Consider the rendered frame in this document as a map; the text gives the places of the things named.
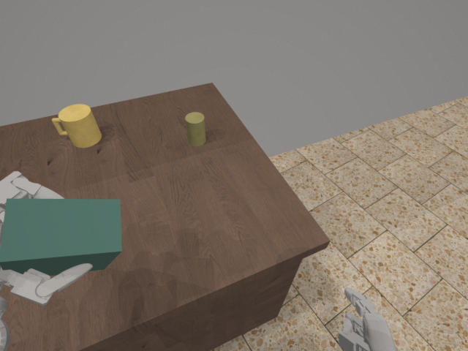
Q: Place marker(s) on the sponge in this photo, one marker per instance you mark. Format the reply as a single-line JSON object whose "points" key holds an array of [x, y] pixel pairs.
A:
{"points": [[53, 235]]}

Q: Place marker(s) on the right robot hand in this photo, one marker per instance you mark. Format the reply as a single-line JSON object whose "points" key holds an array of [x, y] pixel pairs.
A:
{"points": [[371, 334]]}

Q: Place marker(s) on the table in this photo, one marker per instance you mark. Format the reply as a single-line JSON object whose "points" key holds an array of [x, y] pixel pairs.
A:
{"points": [[212, 236]]}

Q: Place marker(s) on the left robot hand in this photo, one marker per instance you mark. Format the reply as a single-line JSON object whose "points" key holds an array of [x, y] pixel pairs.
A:
{"points": [[33, 285]]}

